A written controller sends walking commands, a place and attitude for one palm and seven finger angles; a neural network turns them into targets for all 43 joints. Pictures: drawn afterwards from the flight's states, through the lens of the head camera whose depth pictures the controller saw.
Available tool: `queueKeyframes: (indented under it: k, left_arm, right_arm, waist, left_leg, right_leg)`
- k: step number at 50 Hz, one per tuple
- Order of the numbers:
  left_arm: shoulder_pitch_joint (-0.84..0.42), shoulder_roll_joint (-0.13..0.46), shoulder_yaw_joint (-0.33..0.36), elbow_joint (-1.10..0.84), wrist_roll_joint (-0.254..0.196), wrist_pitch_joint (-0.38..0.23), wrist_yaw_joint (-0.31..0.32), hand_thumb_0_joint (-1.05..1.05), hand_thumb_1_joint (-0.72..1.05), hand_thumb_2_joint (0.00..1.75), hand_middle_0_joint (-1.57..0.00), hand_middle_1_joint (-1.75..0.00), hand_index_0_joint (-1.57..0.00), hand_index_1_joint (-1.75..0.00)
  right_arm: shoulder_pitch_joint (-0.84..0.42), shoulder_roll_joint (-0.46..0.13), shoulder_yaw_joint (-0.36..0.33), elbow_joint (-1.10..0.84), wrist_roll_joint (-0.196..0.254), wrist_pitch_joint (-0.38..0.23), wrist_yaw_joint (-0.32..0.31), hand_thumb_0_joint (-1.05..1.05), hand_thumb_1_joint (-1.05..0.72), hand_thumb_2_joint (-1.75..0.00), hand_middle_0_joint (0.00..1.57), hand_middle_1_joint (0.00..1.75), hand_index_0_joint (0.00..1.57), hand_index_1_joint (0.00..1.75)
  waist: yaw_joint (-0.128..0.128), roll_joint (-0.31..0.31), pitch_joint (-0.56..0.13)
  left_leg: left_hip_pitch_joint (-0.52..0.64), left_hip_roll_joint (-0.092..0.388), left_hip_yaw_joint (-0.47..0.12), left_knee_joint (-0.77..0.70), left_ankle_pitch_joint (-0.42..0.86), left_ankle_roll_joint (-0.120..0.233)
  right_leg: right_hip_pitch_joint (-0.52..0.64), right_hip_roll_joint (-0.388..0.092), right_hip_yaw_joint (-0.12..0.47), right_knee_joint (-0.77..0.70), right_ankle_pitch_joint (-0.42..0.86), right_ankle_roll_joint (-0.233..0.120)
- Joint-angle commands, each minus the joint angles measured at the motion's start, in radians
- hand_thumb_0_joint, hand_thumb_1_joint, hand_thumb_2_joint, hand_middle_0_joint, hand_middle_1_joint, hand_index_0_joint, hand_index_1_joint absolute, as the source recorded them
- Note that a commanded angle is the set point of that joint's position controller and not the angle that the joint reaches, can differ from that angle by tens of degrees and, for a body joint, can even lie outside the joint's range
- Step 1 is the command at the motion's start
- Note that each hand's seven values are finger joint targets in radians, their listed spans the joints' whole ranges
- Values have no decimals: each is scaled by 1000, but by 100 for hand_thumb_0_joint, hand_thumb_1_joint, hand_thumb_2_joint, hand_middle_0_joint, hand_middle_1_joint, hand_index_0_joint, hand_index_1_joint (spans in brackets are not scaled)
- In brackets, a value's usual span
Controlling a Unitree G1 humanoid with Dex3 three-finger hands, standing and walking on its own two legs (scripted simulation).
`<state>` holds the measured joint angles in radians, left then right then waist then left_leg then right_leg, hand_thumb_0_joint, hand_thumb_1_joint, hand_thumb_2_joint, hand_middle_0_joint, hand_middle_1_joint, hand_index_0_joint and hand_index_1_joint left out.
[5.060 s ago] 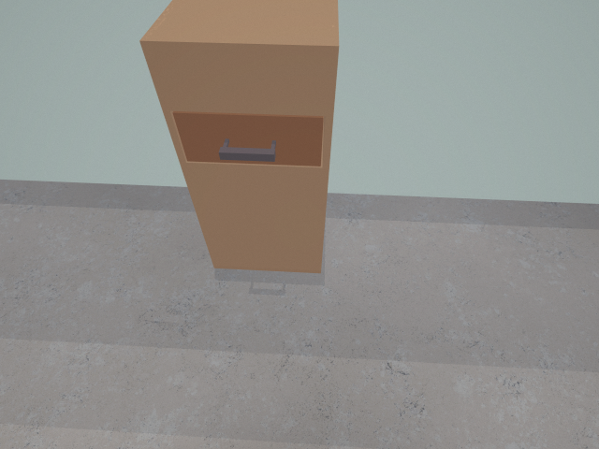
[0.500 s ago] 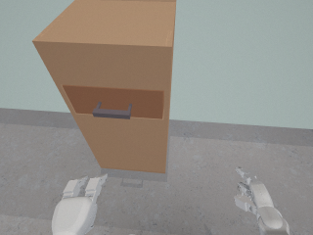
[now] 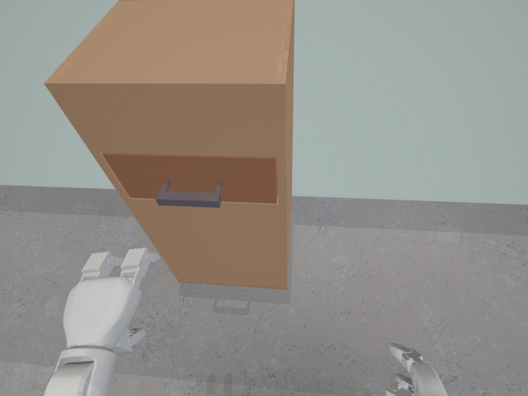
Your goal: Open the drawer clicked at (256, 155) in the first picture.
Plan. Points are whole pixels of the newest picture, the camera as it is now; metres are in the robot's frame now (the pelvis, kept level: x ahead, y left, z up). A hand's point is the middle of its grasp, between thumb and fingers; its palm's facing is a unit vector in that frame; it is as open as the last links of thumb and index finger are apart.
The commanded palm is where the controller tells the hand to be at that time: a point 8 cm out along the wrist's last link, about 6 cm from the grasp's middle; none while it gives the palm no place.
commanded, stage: raise the hand with hooked fingers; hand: left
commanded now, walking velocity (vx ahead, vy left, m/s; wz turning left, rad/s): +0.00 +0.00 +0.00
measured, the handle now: (191, 191) +0.53 +0.24 -0.10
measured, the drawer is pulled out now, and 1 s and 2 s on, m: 0.00 0.00 0.00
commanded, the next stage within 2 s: move the hooked fingers above the handle in 0.98 s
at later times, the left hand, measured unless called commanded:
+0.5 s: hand (106, 247) +0.28 +0.26 +0.09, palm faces +0.06 -0.07 -1.00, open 13.8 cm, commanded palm +0.26 +0.25 +0.15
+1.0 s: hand (103, 242) +0.29 +0.26 +0.10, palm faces +0.07 -0.08 -0.99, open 13.9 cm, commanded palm +0.26 +0.26 +0.16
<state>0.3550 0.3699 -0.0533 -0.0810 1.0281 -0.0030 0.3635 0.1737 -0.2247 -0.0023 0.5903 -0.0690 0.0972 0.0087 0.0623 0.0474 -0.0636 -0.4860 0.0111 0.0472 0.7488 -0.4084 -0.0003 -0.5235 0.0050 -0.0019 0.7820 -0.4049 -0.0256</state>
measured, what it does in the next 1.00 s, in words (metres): stands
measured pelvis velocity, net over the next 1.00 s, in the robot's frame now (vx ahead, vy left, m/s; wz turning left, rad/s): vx -0.01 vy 0.01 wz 0.02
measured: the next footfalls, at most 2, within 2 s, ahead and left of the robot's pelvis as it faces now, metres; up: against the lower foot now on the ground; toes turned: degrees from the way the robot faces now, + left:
none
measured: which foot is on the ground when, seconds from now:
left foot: down 0.00-1.00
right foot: down 0.00-1.00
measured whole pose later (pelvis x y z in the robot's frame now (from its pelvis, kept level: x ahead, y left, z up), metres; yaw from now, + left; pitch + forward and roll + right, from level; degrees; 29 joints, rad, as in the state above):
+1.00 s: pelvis -0.01 +0.01 +0.02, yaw +1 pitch +3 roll +0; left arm -0.07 0.46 -0.04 0.11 0.95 -0.04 0.15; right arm 0.17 -0.26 -0.04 0.64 0.00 0.11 -0.02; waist 0.08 0.06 -0.01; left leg -0.30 -0.01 0.04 0.53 -0.28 0.02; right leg -0.33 -0.01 -0.01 0.55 -0.28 -0.01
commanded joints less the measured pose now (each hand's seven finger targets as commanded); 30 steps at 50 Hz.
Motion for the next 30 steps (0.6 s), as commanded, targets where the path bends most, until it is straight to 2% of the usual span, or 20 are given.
queueKeyframes:
  k: [1,2,6,7,10,12,13,16,17,21,23,28,29,30]
  left_arm:
    - [-144,145,119,-198,-16,-9,53,0,-20,43,-28,-100,-28,-100]
    - [-171,145,115,-199,-20,-3,50,0,-22,42,-28,-102,-28,-102]
    - [-232,156,90,-184,-24,30,13,0,-31,38,-29,-108,-29,-108]
    - [-253,166,97,-171,-29,42,0,0,-34,37,-29,-110,-29,-110]
    - [-327,187,89,-144,-29,64,-40,0,-41,34,-29,-114,-29,-114]
    - [-379,223,114,-147,-25,69,-65,0,-45,32,-30,-117,-30,-117]
    - [-404,220,104,-152,-23,70,-74,0,-48,31,-30,-118,-30,-118]
    - [-457,208,85,-107,-36,78,-114,0,-50,30,-30,-120,-30,-120]
    - [-482,221,96,-98,-41,80,-129,0,-50,30,-30,-120,-30,-120]
    - [-585,238,81,-72,-44,73,-181,0,-50,30,-30,-120,-30,-120]
    - [-630,250,84,-32,-55,68,-208,0,-50,30,-30,-120,-30,-120]
    - [-754,309,117,-49,-67,14,-242,0,-50,30,-30,-120,-30,-120]
    - [-759,309,120,-23,-75,8,-248,0,-50,30,-30,-120,-30,-120]
    - [-720,291,115,11,-82,5,-256,0,-50,30,-30,-120,-30,-120]
  right_arm:
    - [-150,-105,-59,-162,13,-66,-12,0,-90,-90,20,30,20,30]
    - [-156,-108,-61,-165,15,-67,-13,0,-90,-90,20,30,20,30]
    - [-166,-116,-66,-155,27,-60,-18,0,-90,-90,20,30,20,30]
    - [-174,-117,-64,-157,33,-57,-19,0,-90,-90,20,30,20,30]
    - [-178,-115,-57,-152,43,-50,-27,0,-90,-90,20,30,20,30]
    - [-180,-117,-53,-150,46,-43,-29,0,-90,-90,20,30,20,30]
    - [-182,-112,-51,-151,46,-41,-29,0,-90,-90,20,30,20,30]
    - [-180,-109,-44,-144,53,-36,-30,0,-90,-90,20,30,20,30]
    - [-182,-113,-42,-142,55,-32,-31,0,-90,-90,20,30,20,30]
    - [-180,-110,-34,-136,57,-24,-36,0,-90,-90,20,30,20,30]
    - [-179,-110,-27,-132,62,-20,-40,0,-90,-90,20,30,20,30]
    - [-162,-114,-30,-125,61,-26,-45,0,-90,-90,20,30,20,30]
    - [-160,-114,-31,-119,64,-24,-47,0,-90,-90,20,30,20,30]
    - [-152,-115,-35,-119,64,-25,-45,0,-90,-90,20,30,20,30]
  waist:
    - [5,-44,-264]
    - [3,-61,-260]
    - [8,-32,-242]
    - [6,-51,-229]
    - [14,-47,-197]
    - [22,-26,-223]
    - [23,-10,-226]
    - [15,-21,-184]
    - [13,-27,-182]
    - [11,-22,-187]
    - [7,-32,-163]
    - [11,2,-229]
    - [6,-12,-212]
    - [13,-36,-195]
  left_leg:
    - [114,-46,-30,-78,359,26]
    - [117,-45,-33,-81,358,28]
    - [163,-37,-29,-114,390,29]
    - [162,-36,-31,-123,385,30]
    - [179,-35,-27,-161,373,28]
    - [207,-35,-28,-175,410,27]
    - [225,-33,-26,-183,424,25]
    - [240,-32,-24,-204,444,24]
    - [242,-31,-25,-214,436,23]
    - [265,-36,-21,-237,435,24]
    - [258,-37,-20,-253,397,24]
    - [299,-39,-31,-264,446,24]
    - [293,-39,-32,-266,452,23]
    - [285,-39,-28,-269,454,24]
  right_leg:
    - [187,0,52,-111,447,-19]
    - [184,0,48,-117,429,-18]
    - [195,-1,23,-139,415,-17]
    - [201,2,22,-150,402,-16]
    - [220,2,15,-176,380,-15]
    - [252,6,17,-185,396,-18]
    - [258,4,11,-188,400,-18]
    - [267,7,2,-214,421,-16]
    - [276,9,3,-225,412,-15]
    - [305,7,0,-250,418,-13]
    - [307,7,-2,-269,381,-13]
    - [346,5,-7,-278,407,-15]
    - [341,9,-12,-282,413,-15]
    - [339,9,-11,-286,420,-12]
